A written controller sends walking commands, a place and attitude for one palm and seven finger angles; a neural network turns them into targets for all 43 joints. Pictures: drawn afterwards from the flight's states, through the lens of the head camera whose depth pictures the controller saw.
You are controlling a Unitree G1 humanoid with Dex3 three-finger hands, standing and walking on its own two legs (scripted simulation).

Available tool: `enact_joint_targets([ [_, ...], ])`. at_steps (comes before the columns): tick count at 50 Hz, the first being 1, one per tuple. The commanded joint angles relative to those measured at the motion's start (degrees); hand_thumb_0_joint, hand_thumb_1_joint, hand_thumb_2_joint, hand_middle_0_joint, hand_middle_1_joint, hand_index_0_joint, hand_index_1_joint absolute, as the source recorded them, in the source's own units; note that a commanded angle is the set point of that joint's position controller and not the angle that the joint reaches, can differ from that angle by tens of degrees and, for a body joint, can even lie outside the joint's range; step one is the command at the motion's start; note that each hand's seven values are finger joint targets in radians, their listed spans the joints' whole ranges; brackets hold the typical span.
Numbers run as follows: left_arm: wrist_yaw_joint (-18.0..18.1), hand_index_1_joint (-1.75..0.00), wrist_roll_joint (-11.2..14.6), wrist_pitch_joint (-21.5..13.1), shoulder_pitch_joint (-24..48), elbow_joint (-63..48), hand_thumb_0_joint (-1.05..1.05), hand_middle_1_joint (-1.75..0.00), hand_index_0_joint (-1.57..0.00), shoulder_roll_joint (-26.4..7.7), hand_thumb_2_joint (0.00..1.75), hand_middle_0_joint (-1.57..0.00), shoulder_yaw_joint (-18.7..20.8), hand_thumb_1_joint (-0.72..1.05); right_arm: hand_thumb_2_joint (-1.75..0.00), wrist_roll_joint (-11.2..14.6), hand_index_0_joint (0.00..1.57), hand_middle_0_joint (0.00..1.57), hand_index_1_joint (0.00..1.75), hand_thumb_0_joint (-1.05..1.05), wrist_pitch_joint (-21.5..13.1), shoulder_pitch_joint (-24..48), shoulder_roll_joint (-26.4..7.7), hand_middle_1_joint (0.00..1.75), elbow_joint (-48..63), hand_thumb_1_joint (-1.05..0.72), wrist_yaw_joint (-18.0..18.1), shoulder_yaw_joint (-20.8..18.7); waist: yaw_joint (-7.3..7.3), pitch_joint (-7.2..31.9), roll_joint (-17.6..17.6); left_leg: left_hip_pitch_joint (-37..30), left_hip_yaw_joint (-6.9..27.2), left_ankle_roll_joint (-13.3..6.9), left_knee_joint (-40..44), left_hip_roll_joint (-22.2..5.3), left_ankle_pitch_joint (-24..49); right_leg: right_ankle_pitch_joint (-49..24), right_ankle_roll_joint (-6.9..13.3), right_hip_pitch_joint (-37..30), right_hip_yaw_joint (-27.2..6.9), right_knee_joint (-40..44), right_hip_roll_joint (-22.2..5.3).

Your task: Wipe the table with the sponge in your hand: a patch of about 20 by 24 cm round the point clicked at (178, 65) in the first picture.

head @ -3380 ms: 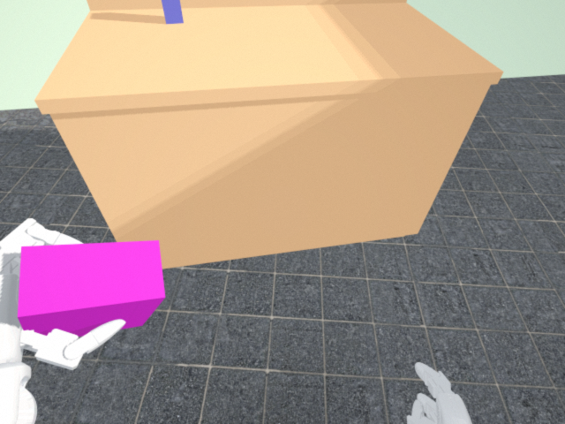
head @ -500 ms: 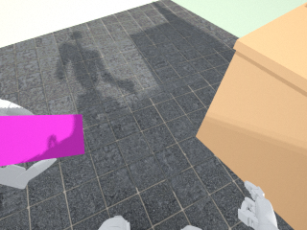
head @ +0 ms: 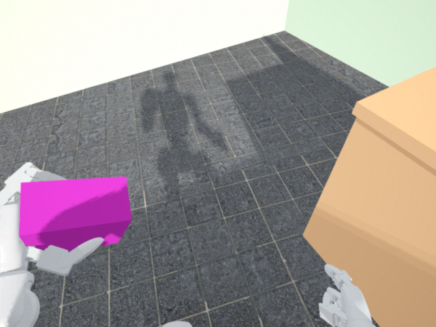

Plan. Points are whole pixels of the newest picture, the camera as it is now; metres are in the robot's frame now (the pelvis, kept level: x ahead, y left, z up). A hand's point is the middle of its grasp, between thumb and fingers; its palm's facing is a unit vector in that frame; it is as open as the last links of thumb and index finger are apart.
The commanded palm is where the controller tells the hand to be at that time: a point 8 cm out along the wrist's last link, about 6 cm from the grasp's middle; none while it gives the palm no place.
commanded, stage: turn to face it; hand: left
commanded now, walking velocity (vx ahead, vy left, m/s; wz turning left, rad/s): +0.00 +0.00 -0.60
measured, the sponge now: (93, 216) +0.23 +0.20 +0.15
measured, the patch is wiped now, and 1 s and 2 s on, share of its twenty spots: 0.00 0.00 0.00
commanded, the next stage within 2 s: none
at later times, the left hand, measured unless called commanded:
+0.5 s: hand (165, 196) +0.26 +0.10 +0.16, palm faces +0.07 -0.85 -0.53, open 10.4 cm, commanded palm +0.21 +0.17 +0.18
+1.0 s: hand (215, 231) +0.20 +0.03 +0.18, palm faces -0.12 -0.91 -0.40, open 10.4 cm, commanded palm +0.19 +0.09 +0.18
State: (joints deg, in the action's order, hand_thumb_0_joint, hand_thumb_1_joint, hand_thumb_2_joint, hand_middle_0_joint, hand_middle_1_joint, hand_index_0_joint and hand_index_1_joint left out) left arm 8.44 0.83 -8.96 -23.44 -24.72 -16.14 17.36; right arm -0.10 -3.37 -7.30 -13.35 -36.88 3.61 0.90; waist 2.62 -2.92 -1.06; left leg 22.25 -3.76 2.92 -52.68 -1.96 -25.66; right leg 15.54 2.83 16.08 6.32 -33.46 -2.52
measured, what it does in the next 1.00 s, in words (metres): walks backwards, turning right: left foot, then right foot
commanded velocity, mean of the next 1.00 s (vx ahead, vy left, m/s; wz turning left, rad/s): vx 0.00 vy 0.00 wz -0.60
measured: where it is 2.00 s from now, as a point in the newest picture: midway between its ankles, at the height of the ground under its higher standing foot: outside the picture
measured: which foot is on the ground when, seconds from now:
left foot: up 0.00-0.12, down 0.14-0.50, up 0.52-1.00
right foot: down 0.00-0.16, up 0.18-0.46, down 0.48-1.00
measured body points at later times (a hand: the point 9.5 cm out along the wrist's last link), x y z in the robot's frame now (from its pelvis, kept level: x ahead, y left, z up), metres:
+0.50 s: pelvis -0.03 -0.05 -0.01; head +0.02 -0.08 +0.43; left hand +0.25 +0.15 +0.19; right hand +0.06 -0.28 -0.12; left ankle +0.02 +0.12 -0.73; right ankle -0.03 -0.14 -0.74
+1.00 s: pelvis -0.10 -0.05 +0.00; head -0.09 -0.07 +0.45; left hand +0.21 +0.08 +0.20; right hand -0.08 -0.37 -0.07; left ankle -0.05 +0.09 -0.72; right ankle -0.03 -0.14 -0.73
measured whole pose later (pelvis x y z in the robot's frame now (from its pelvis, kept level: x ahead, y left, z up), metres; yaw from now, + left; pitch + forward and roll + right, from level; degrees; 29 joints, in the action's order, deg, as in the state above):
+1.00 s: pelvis -0.10 -0.05 +0.00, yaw -34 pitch +2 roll +3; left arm 8.1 2.5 -10.0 -27.2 -30.6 -20.7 19.1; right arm 0.4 3.8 -10.1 -14.9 -29.8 1.0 -1.1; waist 2.5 0.5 2.7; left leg 13.5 -2.7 2.4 -31.5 -0.6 -25.9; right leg 2.1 5.7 23.2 -5.5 -24.0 6.8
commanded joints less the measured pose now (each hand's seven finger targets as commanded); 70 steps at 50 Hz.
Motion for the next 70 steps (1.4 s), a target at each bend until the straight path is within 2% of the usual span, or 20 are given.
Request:
enact_joint_targets([
  [1, 1.7, -1.6, 1.1, -6.0, -0.1, -17.8, 0.0, -1.6, -1.2, -16.1, 1.3, -1.2, 11.9, 0.1, -0.9, -0.4, 0.2, 0.2, 0.3, 0.0, -2.0, 3.3, -2.7, 0.3, 11.7, -0.9, 0.2, -2.2, -0.84, 10.5, 7.3, -0.1, -1.0, 0.1, 10.4, -0.6, 1.9, -30.0, 6.6, -8.0, -17.3, 10.5, -13.2],
  [5, 1.9, -1.6, 1.5, -6.3, -1.1, -18.2, 0.0, -1.6, -1.2, -14.7, 1.3, -1.2, 11.7, 0.1, -0.9, 0.4, 0.2, 0.2, 0.3, 0.0, -0.7, 0.3, -3.7, 0.3, 13.3, -0.9, -0.4, -3.1, -2.15, 13.0, 3.9, -10.9, -1.9, 0.1, 26.9, -1.9, 13.0, -23.2, 3.2, -4.2, -18.7, 6.7, -10.2],
  [9, 0.9, -1.6, 1.0, -7.3, -1.5, -15.8, 0.0, -1.6, -1.2, -14.8, 1.3, -1.2, 10.9, 0.1, -0.9, 0.2, 0.2, 0.2, 0.3, 0.0, -0.6, 0.7, -4.8, 0.3, 15.1, -0.9, -0.3, -3.7, -1.23, 9.5, -18.7, -17.7, 15.2, -10.6, 34.6, -25.1, 40.3, 15.7, -4.8, 13.4, -6.2, -19.7, 1.9],
  [10, 0.5, -1.6, 0.3, -7.6, 0.2, -16.2, 0.0, -1.6, -1.2, -13.9, 1.3, -1.2, 9.0, 0.1, -0.9, -0.1, 0.2, 0.2, 0.3, 0.0, -1.0, 0.2, -4.9, 0.3, 14.8, -0.9, -0.8, -3.9, -1.44, 7.5, -15.7, -16.7, 14.5, -11.5, 33.6, -25.6, 44.3, 15.3, -4.9, 14.4, -6.8, -24.3, 1.0],
  [14, -0.2, -1.6, 0.0, -6.1, 2.7, -18.6, 0.0, -1.6, -1.2, -11.6, 1.3, -1.2, 5.3, 0.1, -0.9, 0.7, 0.2, 0.2, 0.3, 0.0, -1.9, -1.6, -6.6, 0.3, 14.5, -0.9, -2.5, -4.5, -2.07, 5.9, -13.7, -17.0, -1.3, -7.0, 29.9, -20.4, 46.8, 7.6, -5.8, 12.7, -1.7, -19.0, 0.5],
  [22, 0.2, -1.6, 0.8, -5.2, 0.4, -20.0, 0.0, -1.6, -1.2, -15.5, 1.3, -1.2, 10.0, 0.1, -0.9, 0.9, 0.2, 0.2, 0.3, 0.0, -3.7, -2.7, -6.1, 0.3, 14.7, -0.9, -3.3, -4.2, -1.68, 8.6, -14.3, -13.8, -7.6, -3.2, 20.8, -19.3, 34.7, -0.4, -6.0, -3.0, 3.5, 2.3, 2.8],
  [24, 0.6, -1.6, 0.4, -5.7, -0.2, -19.7, 0.0, -1.6, -1.2, -18.4, 1.3, -1.2, 12.5, 0.1, -0.9, 1.5, 0.2, 0.2, 0.3, 0.0, -3.4, -2.8, -4.3, 0.3, 14.8, -0.9, -3.5, -4.1, -1.47, 11.3, 1.5, -4.3, -10.1, -0.1, 2.7, -12.7, 16.9, -25.4, -1.8, -13.4, -7.5, 8.3, -5.9],
  [25, 1.2, -1.6, 1.1, -5.7, -2.2, -18.6, 0.0, -1.6, -1.2, -21.2, 1.3, -1.2, 16.1, 0.1, -0.9, 1.3, 0.2, 0.2, 0.3, 0.0, -3.2, -0.9, -3.0, 0.3, 16.2, -0.9, -3.1, -3.2, -0.38, 12.0, 16.1, 9.8, -6.4, 2.3, -9.2, -4.1, -11.4, -48.8, 4.3, -17.0, -25.6, 8.4, -14.7],
  [26, 1.5, -1.6, 2.5, -4.6, -5.9, -17.5, 0.0, -1.6, -1.2, -21.4, 1.3, -1.2, 17.9, 0.1, -0.9, 1.4, 0.2, 0.2, 0.3, 0.0, -2.5, 0.3, -3.9, 0.3, 15.5, -0.9, -3.0, -4.1, -0.13, 15.2, 18.5, 10.4, 1.8, 2.5, -16.1, -4.0, -11.6, -47.4, 4.7, -14.7, -30.3, 9.0, -17.2],
  [29, 2.1, -1.6, 2.8, -5.5, -10.0, -20.6, 0.0, -1.6, -1.2, -19.1, 1.3, -1.2, 18.6, 0.1, -0.9, 0.6, 0.2, 0.2, 0.3, 0.0, 0.7, 2.2, -1.2, 0.3, 12.8, -0.9, -3.2, -2.0, -1.88, 16.4, 5.9, 14.8, 4.7, 3.3, -22.2, -4.1, -2.1, -42.5, 6.0, -20.1, -22.0, 5.9, -13.2],
  [32, 1.9, -1.6, 3.0, -5.5, -10.4, -18.3, 0.0, -1.6, -1.2, -18.3, 1.3, -1.2, 18.3, 0.1, -0.9, 0.5, 0.2, 0.2, 0.3, 0.0, 2.3, 3.0, -2.4, 0.3, 12.0, -0.9, -2.7, -3.2, -2.35, 14.8, 7.0, 11.9, 4.0, 3.6, -17.3, -3.7, 0.8, -36.9, 5.3, -15.3, -19.4, 8.6, -11.4],
  [47, 1.2, -1.6, 1.8, -4.7, 0.9, -18.0, 0.0, -1.6, -1.2, -15.9, 1.3, -1.2, 9.8, 0.1, -0.9, 0.3, 0.2, 0.2, 0.3, 0.0, 4.6, 1.0, -5.0, 0.3, 14.9, -0.9, -2.3, -3.2, -0.26, 11.2, 6.1, -8.9, 1.3, -0.9, 21.2, 1.4, -1.5, 3.7, 3.6, 1.6, -31.5, 20.9, -6.4],
  [49, 0.5, -1.6, 1.8, -5.4, 3.7, -19.1, 0.0, -1.6, -1.2, -15.9, 1.3, -1.2, 9.1, 0.1, -0.9, 0.1, 0.2, 0.2, 0.3, 0.0, 4.5, -0.7, -5.3, 0.3, 15.0, -0.9, -2.5, -3.3, -1.5, 11.4, 2.6, -18.1, 0.7, -2.5, 31.9, -1.1, 2.1, 6.5, 0.2, 6.5, -29.0, 17.9, -3.0],
  [52, -0.2, -1.6, 0.9, -6.3, 5.7, -20.1, 0.0, -1.6, -1.2, -17.5, 1.3, -1.2, 11.1, 0.1, -0.9, 0.4, 0.2, 0.2, 0.3, 0.0, 2.9, 1.0, -4.8, 0.3, 16.6, -0.9, -1.9, -3.7, -0.58, 7.8, -15.3, -15.8, 16.4, -12.4, 40.3, -24.6, 7.8, 10.4, -5.0, 18.1, -11.0, -21.1, 6.8],
  [56, -0.8, -1.6, 0.8, -5.4, 6.1, -18.5, 0.0, -1.6, -1.2, -12.1, 1.3, -1.2, 6.2, 0.1, -0.9, 1.4, 0.2, 0.2, 0.3, 0.0, 0.9, 0.0, -4.7, 0.3, 15.6, -0.9, -2.9, -3.7, -0.67, -0.2, -12.7, -7.3, -0.9, -9.5, 36.0, -20.4, 16.3, 8.8, -6.3, 17.0, -5.7, -28.2, 0.9],
  [62, 0.0, -1.6, 0.3, -4.9, 9.3, -16.6, 0.0, -1.6, -1.2, -14.0, 1.3, -1.2, 6.7, 0.1, -0.9, 1.0, 0.2, 0.2, 0.3, 0.0, -2.9, -2.4, -6.6, 0.3, 14.2, -0.9, -3.0, -3.9, -1.89, 3.2, -13.4, -10.7, -5.5, -3.7, 23.3, -17.6, 29.4, 1.9, -6.5, -0.9, 2.5, 0.0, 4.2],
  [64, 0.5, -1.6, 0.0, -5.4, 8.9, -16.6, 0.0, -1.6, -1.2, -17.0, 1.3, -1.2, 9.7, 0.1, -0.9, 1.4, 0.2, 0.2, 0.3, 0.0, -3.1, -3.1, -5.3, 0.3, 13.9, -0.9, -3.4, -3.8, -1.58, 7.3, -1.4, -5.8, -7.4, -0.7, 6.4, -12.6, 20.4, -14.6, -2.8, -11.0, -5.2, 8.3, -1.8],
  [65, 1.2, -1.6, 0.4, -5.6, 6.4, -16.3, 0.0, -1.6, -1.2, -20.0, 1.3, -1.2, 13.1, 0.1, -0.9, 1.4, 0.2, 0.2, 0.3, 0.0, -2.9, -0.6, -3.2, 0.3, 15.3, -0.9, -3.2, -3.1, -0.22, 9.5, 14.9, 6.7, -6.4, 1.6, -6.6, -4.4, -6.7, -34.8, 3.3, -16.5, -24.5, 9.9, -12.4],
  [66, 1.6, -1.6, 2.0, -5.2, 2.0, -17.1, 0.0, -1.6, -1.2, -21.4, 1.3, -1.2, 16.0, 0.1, -0.9, 1.9, 0.2, 0.2, 0.3, 0.0, -2.3, 1.2, -4.6, 0.3, 15.8, -0.9, -3.1, -4.3, 0.54, 14.3, 19.0, 6.9, 2.2, 1.8, -14.5, -2.4, -10.4, -33.0, 2.9, -12.7, -34.3, 12.9, -15.9],
  [70, 2.0, -1.6, 3.1, -6.9, -8.1, -23.3, 0.0, -1.6, -1.2, -19.2, 1.3, -1.2, 17.8, 0.1, -0.9, 0.6, 0.2, 0.2, 0.3, 0.0, 1.7, 2.2, -2.0, 0.3, 13.5, -0.9, -3.7, -2.1, -1.63, 15.9, 4.2, 9.6, 5.4, 2.7, -15.5, -3.5, -1.3, -28.9, 6.4, -16.1, -24.6, 9.0, -11.8],
])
